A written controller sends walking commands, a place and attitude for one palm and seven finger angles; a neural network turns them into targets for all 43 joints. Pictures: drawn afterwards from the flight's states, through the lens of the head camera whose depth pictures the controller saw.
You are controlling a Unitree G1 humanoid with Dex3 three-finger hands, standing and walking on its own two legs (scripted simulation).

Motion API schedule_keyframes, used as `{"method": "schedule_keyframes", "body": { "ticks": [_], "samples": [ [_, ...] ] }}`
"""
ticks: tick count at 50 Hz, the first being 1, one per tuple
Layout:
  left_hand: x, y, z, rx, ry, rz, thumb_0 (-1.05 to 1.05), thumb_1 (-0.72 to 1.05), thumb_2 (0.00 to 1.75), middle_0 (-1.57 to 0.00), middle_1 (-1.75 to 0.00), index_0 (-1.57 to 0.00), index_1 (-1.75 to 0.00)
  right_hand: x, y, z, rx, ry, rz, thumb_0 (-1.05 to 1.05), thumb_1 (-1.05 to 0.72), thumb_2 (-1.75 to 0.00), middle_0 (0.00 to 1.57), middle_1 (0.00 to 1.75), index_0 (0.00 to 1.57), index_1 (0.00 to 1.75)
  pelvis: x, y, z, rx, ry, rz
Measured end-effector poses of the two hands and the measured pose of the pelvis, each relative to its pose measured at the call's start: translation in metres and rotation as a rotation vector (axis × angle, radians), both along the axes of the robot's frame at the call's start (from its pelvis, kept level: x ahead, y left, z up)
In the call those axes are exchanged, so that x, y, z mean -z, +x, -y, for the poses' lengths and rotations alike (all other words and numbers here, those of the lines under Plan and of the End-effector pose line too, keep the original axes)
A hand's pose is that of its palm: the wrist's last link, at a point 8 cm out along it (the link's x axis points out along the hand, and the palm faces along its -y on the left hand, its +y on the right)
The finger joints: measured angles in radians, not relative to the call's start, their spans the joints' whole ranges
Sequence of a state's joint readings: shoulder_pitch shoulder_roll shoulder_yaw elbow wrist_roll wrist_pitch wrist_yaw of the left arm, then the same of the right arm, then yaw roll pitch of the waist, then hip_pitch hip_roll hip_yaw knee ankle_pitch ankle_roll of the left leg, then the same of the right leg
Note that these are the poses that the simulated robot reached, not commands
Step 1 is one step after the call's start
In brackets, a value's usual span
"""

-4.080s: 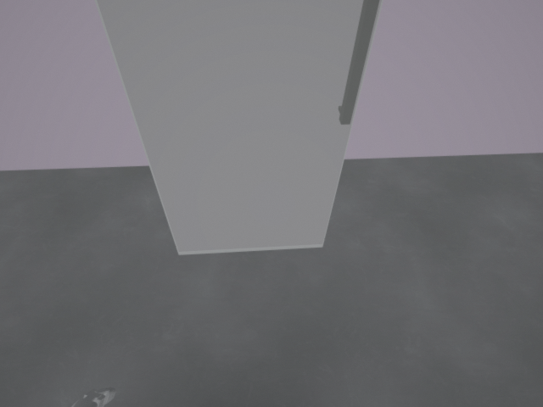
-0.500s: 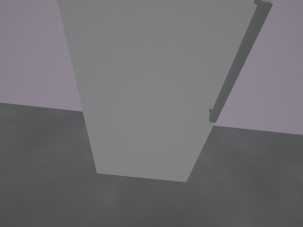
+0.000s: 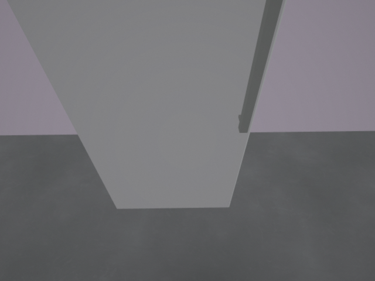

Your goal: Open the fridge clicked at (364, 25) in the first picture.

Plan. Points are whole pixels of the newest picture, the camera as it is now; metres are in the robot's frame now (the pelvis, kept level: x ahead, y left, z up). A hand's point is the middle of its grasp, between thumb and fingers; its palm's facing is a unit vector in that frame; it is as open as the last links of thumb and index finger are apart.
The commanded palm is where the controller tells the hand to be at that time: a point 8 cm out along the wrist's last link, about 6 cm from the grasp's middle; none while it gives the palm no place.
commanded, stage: come to a stop and stand still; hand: right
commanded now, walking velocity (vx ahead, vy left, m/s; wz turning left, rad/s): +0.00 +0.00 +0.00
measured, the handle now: (255, 63) +0.58 -0.16 +0.19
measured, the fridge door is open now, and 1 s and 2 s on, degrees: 0 0 0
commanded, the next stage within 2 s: look again from close up in 0.30 s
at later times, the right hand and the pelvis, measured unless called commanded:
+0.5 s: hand out of the picture +0.03 -0.20 -0.17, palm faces +0.02 +0.96 -0.28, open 7.4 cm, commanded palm none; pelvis -0.02 +0.01 -0.01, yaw +0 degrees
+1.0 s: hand out of the picture -0.07 -0.20 -0.17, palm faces +0.04 +0.96 -0.27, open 7.4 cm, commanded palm none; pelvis -0.09 +0.02 +0.00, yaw -1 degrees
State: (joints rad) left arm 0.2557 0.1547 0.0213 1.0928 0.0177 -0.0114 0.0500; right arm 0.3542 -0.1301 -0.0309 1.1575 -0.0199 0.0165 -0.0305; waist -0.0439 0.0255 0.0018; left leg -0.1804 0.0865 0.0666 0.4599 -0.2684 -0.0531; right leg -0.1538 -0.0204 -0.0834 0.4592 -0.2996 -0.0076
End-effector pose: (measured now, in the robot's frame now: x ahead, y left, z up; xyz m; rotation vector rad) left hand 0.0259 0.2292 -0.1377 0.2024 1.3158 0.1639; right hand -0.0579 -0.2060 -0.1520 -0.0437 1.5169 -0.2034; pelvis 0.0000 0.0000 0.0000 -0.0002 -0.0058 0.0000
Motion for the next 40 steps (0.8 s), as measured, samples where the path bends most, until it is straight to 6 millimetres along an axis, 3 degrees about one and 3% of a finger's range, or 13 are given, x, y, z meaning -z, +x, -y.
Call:
{"method": "schedule_keyframes", "body": {
  "ticks": [5,10,18,29,35,40],
  "samples": [
    [0.000,0.003,0.005,-0.015,0.000,0.014,0.01,0.95,0.90,-0.20,-0.30,-0.20,-0.30,-0.001,0.032,0.014,-0.049,-0.018,0.062,0.01,-0.91,-0.90,0.20,0.30,0.19,0.30,-0.001,0.002,0.006,-0.009,0.001,0.009],
    [0.001,-0.008,0.009,-0.034,-0.012,-0.005,0.00,0.94,0.90,-0.20,-0.30,-0.20,-0.30,-0.004,0.061,0.023,-0.085,-0.040,0.122,0.00,-0.91,-0.90,0.20,0.30,0.19,0.30,-0.002,0.001,0.009,-0.012,-0.001,0.019],
    [0.005,-0.038,0.016,-0.043,-0.057,-0.056,0.00,0.92,0.90,-0.20,-0.30,-0.20,-0.30,-0.011,0.080,0.032,-0.138,-0.074,0.183,0.01,-0.91,-0.90,0.20,0.30,0.19,0.30,-0.002,-0.005,0.005,-0.005,-0.007,0.021],
    [0.007,-0.041,-0.034,-0.043,0.005,0.082,0.00,0.91,0.90,-0.20,-0.30,-0.20,-0.30,-0.021,0.073,0.040,-0.144,-0.158,0.312,0.01,-0.90,-0.90,0.20,0.30,0.19,0.30,0.008,-0.034,-0.013,0.008,-0.004,0.056],
    [-0.004,-0.036,-0.058,-0.007,0.042,0.149,0.00,0.91,0.90,-0.20,-0.30,-0.20,-0.30,-0.024,0.055,0.034,-0.145,-0.155,0.345,0.01,-0.90,-0.89,0.20,0.30,0.20,0.30,0.007,-0.055,-0.020,0.009,-0.003,0.073],
    [-0.011,-0.044,-0.068,0.014,0.060,0.158,0.00,0.91,0.90,-0.20,-0.30,-0.20,-0.30,-0.022,0.032,0.033,-0.142,-0.148,0.328,0.01,-0.90,-0.89,0.21,0.30,0.20,0.30,0.006,-0.070,-0.023,0.013,-0.001,0.069]
  ]
}}
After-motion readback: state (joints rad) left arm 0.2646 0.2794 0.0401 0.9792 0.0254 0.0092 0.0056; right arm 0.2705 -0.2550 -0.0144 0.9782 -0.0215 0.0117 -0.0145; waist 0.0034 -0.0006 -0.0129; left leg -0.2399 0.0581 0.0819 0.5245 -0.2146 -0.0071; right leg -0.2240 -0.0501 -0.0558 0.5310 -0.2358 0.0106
